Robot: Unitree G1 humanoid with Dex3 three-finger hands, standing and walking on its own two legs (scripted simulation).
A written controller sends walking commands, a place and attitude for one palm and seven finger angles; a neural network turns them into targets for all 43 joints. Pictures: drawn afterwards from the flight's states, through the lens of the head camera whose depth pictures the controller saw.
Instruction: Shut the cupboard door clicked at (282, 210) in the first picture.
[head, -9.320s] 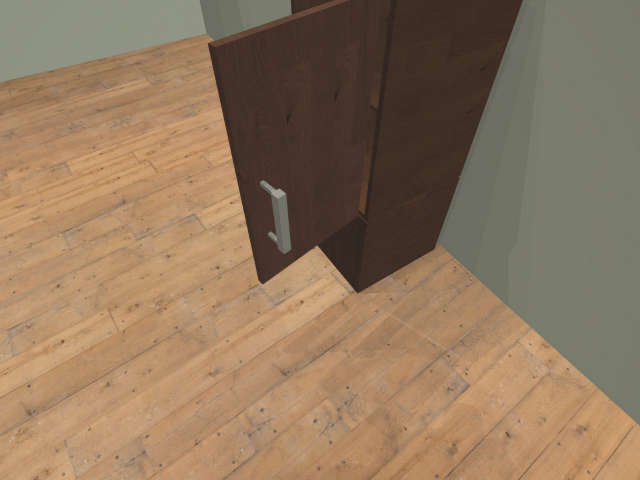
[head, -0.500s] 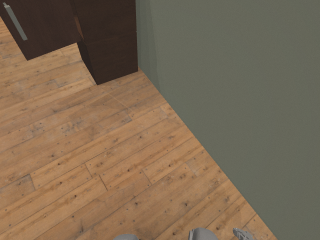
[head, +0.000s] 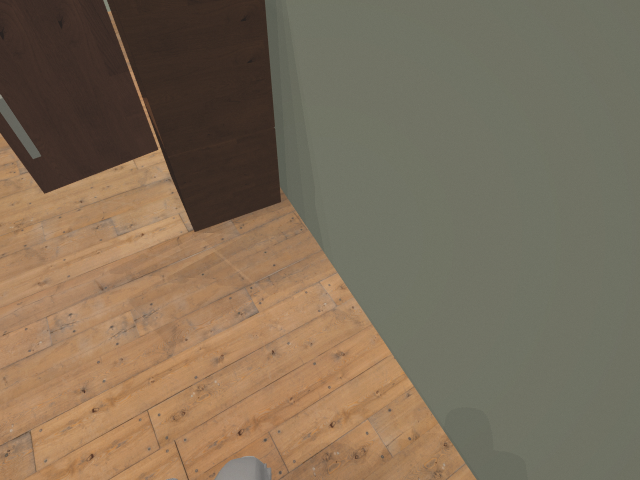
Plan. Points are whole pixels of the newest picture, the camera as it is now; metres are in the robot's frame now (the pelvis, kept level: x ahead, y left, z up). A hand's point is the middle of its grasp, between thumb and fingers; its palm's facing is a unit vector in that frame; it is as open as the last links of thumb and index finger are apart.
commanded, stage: walk to a spot facing it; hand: left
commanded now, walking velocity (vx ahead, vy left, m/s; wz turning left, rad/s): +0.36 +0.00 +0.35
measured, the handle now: (15, 124) +0.92 +0.79 -0.11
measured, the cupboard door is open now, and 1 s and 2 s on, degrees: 100 100 100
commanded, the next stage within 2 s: turn to face it in 0.64 s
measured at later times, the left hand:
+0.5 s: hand (161, 441) +0.21 +0.25 -0.18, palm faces +0.20 -0.97 -0.12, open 7.4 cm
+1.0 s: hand (216, 268) +0.52 +0.22 -0.17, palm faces +0.15 -0.98 -0.16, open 7.3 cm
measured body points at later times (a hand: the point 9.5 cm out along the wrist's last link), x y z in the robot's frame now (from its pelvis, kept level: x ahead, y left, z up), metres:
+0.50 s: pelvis +0.22 +0.07 +0.00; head +0.24 +0.10 +0.45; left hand +0.20 +0.30 -0.17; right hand +0.31 -0.16 -0.14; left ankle +0.23 +0.13 -0.74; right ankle +0.26 -0.10 -0.65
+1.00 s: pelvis +0.42 +0.04 -0.01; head +0.46 +0.05 +0.44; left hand +0.51 +0.27 -0.15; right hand +0.40 -0.19 -0.16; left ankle +0.34 +0.15 -0.66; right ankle +0.47 -0.04 -0.74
